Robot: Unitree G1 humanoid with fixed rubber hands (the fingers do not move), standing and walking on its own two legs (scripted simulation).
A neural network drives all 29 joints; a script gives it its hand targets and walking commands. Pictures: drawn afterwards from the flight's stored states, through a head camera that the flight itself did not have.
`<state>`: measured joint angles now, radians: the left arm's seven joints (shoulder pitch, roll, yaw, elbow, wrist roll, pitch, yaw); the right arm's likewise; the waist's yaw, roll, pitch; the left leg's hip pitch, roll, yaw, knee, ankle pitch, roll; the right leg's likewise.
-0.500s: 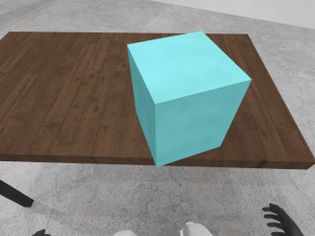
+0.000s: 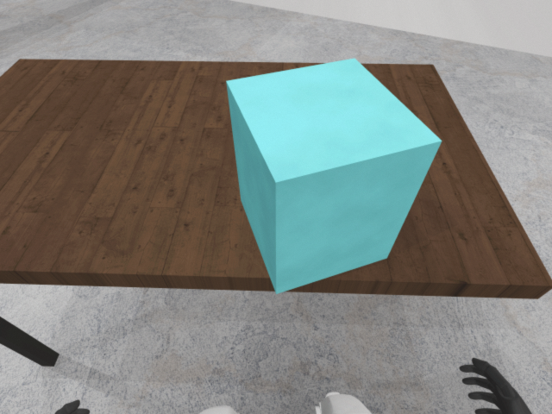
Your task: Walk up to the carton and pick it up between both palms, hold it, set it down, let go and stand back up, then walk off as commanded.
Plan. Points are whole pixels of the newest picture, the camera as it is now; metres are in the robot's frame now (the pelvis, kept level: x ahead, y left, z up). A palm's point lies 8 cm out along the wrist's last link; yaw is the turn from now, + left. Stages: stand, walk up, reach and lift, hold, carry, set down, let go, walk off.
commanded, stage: walk up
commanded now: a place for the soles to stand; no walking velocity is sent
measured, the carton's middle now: (314, 178) +0.43 -0.05 +0.10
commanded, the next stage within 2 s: reach and lift in 1.16 s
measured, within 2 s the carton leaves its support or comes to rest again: neither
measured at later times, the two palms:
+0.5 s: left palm out of the picture +0.09 +0.33 -0.07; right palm out of the picture +0.13 -0.31 -0.07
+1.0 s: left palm out of the picture +0.09 +0.32 -0.07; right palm out of the picture +0.12 -0.31 -0.07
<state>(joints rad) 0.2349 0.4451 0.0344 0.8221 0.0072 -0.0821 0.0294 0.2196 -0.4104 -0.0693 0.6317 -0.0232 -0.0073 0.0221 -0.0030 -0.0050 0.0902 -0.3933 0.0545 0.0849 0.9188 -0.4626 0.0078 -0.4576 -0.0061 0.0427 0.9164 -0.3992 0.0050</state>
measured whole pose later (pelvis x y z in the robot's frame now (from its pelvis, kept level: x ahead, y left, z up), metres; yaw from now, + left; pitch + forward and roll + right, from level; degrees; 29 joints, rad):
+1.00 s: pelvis -0.01 -0.01 +0.00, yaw +0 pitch -4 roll +1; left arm 0.22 0.45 0.03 0.82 0.01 -0.07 0.01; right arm 0.23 -0.41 -0.07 0.63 -0.02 -0.01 0.02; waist 0.00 0.01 0.09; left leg -0.39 0.06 0.08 0.92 -0.45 0.01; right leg -0.46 -0.01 0.04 0.92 -0.38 -0.01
